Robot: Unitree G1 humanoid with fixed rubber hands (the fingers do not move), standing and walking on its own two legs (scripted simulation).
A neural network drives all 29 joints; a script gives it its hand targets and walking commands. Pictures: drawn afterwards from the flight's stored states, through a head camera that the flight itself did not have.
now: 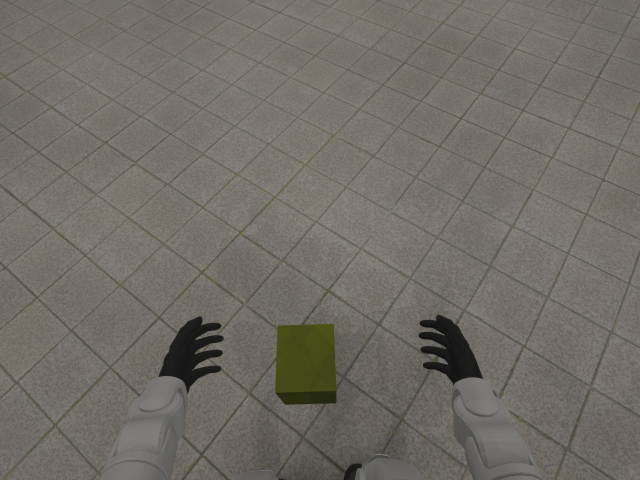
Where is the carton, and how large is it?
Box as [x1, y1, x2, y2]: [275, 324, 335, 404]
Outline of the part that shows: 333,324 278,326 275,392 285,404 335,402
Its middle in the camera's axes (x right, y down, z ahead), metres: -0.04 +0.35 +1.08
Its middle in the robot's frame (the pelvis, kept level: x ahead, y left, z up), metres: +0.38 +0.07 -0.65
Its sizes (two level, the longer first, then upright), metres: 0.169 0.150 0.213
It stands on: the floor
